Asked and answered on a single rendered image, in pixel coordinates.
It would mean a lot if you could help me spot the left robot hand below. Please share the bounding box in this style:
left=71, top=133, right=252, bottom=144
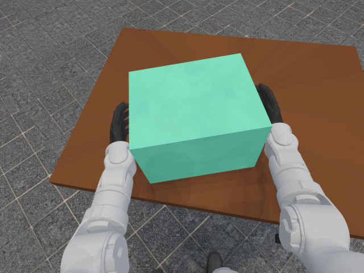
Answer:
left=110, top=102, right=129, bottom=144

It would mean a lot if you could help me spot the right robot foot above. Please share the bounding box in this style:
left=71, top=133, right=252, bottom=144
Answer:
left=206, top=251, right=222, bottom=273

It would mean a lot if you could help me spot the table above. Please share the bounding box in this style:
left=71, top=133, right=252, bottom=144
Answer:
left=48, top=28, right=364, bottom=244

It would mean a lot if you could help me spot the robot left forearm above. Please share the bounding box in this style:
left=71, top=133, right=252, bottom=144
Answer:
left=60, top=141, right=137, bottom=273

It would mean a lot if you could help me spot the robot right forearm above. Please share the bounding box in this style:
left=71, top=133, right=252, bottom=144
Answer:
left=264, top=123, right=350, bottom=247

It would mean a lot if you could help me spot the robot left upper arm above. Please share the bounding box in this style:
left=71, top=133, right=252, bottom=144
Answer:
left=61, top=231, right=130, bottom=273

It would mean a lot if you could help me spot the carton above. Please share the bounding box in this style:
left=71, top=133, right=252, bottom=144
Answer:
left=129, top=53, right=272, bottom=184

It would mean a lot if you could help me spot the robot right upper arm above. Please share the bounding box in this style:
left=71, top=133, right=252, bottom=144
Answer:
left=279, top=204, right=364, bottom=273

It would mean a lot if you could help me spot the right robot hand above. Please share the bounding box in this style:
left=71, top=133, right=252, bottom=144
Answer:
left=255, top=83, right=283, bottom=124

